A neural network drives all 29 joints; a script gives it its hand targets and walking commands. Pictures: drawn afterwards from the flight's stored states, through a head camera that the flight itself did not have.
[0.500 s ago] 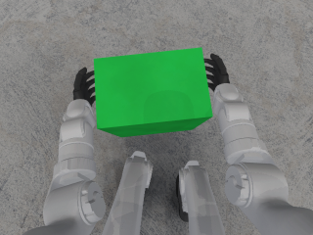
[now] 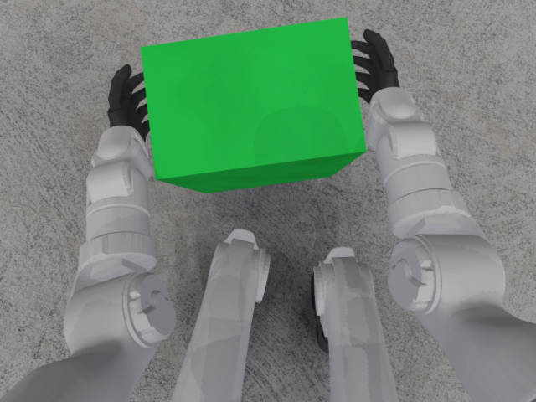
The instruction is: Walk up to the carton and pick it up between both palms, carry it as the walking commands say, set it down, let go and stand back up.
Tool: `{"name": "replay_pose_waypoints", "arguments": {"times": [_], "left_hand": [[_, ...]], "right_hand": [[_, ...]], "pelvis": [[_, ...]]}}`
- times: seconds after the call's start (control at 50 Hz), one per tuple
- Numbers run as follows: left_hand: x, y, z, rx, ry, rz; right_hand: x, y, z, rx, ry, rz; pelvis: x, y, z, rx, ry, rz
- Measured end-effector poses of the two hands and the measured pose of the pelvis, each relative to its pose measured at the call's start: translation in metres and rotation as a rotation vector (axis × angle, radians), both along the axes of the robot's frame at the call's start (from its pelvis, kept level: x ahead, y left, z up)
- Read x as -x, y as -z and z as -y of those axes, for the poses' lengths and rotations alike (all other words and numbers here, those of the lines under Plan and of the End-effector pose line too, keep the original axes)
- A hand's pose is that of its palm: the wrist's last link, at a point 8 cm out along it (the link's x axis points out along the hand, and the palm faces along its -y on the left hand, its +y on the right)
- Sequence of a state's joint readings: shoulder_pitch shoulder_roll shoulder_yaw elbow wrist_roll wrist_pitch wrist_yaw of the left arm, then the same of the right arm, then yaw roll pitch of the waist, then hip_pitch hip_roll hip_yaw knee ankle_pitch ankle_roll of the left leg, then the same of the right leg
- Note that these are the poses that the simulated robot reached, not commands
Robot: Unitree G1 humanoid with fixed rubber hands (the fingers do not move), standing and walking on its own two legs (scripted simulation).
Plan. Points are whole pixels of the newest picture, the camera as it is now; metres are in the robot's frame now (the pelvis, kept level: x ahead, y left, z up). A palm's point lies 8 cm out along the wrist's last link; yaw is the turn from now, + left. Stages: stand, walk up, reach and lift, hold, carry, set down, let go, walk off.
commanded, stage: set down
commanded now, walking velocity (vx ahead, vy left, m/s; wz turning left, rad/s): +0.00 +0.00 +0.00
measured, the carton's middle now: (258, 127) +0.48 +0.09 -0.18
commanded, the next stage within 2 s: none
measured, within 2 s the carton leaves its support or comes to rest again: rests again in 1.90 s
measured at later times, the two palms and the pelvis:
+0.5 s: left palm (151, 132) +0.45 +0.27 -0.19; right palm (358, 102) +0.54 -0.06 -0.19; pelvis -0.01 +0.01 -0.06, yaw +0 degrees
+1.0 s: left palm (161, 140) +0.45 +0.27 -0.25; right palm (348, 111) +0.54 -0.06 -0.24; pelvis -0.02 +0.00 -0.09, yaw +0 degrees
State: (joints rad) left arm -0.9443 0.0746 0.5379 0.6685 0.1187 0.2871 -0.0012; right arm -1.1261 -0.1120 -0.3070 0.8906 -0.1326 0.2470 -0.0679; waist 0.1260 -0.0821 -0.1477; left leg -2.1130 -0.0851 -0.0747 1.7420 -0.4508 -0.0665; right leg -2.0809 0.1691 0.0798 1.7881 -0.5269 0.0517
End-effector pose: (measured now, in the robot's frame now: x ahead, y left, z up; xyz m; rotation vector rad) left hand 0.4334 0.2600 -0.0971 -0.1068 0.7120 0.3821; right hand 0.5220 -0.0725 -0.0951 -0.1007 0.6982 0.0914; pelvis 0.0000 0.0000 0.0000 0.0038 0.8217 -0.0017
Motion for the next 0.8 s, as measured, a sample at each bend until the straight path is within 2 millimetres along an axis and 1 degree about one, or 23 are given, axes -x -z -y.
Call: {"name": "replay_pose_waypoints", "arguments": {"times": [0.16, 0.4, 0.52, 0.62, 0.7, 0.8], "left_hand": [[-0.004, 0.035, -0.001, 0.016, 0.001, -0.011], [-0.015, 0.075, -0.010, 0.001, 0.005, -0.013], [-0.018, 0.100, -0.009, 0.007, 0.011, -0.017], [-0.019, 0.119, -0.007, 0.004, 0.018, -0.032], [-0.022, 0.127, -0.004, -0.006, 0.027, -0.048], [-0.031, 0.126, -0.005, -0.019, 0.015, 0.008]], "right_hand": [[-0.002, 0.032, 0.000, 0.016, 0.002, -0.011], [-0.016, 0.072, -0.011, 0.016, -0.010, -0.009], [-0.019, 0.094, -0.009, 0.026, -0.007, -0.012], [-0.020, 0.112, -0.007, 0.025, 0.002, -0.026], [-0.020, 0.125, -0.003, 0.026, -0.001, -0.040], [-0.027, 0.131, -0.004, 0.000, -0.001, 0.013]], "pelvis": [[0.002, 0.018, -0.001, 0.006, 0.002, -0.018], [0.007, 0.049, -0.006, 0.008, -0.003, -0.017], [0.009, 0.063, -0.006, 0.012, -0.007, -0.013], [0.010, 0.073, -0.007, 0.012, 0.006, 0.028], [0.008, 0.080, -0.008, 0.007, 0.014, 0.037], [0.011, 0.085, -0.006, -0.004, 0.017, 0.098]]}}
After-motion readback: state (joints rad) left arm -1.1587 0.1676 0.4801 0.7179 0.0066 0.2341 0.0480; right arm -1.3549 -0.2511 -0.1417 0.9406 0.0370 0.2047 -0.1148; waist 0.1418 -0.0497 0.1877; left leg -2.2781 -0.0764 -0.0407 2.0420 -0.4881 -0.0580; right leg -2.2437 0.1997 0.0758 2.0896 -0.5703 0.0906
